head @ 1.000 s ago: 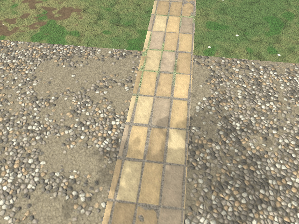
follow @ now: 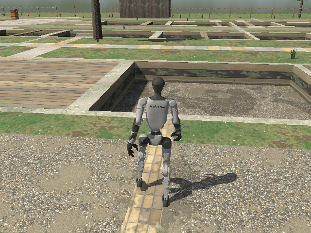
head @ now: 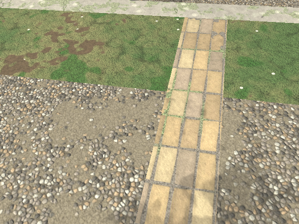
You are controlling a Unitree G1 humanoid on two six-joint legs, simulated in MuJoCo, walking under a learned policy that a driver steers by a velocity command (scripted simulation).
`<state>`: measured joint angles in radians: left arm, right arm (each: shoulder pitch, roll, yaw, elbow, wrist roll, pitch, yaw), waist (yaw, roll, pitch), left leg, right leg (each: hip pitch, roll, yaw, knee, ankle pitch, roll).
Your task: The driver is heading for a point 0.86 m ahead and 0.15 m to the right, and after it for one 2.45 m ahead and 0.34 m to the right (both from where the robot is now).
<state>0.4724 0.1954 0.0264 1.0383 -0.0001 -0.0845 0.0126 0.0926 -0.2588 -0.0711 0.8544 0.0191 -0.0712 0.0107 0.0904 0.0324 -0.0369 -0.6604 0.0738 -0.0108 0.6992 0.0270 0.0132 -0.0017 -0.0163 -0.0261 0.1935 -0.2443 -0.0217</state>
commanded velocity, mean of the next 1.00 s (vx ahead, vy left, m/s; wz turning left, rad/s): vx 0.49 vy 0.00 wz -0.30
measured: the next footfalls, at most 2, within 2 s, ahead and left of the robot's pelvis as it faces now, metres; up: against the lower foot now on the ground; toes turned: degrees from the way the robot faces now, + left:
left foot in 0.18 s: +0.25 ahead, +0.16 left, +0.00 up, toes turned +3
right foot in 0.72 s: +0.56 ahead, -0.10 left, +0.00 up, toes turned -14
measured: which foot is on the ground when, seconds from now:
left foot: up 0.00-0.16, down 0.18-0.74, up 0.76-1.00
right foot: down 0.00-0.18, up 0.20-0.70, down 0.72-1.00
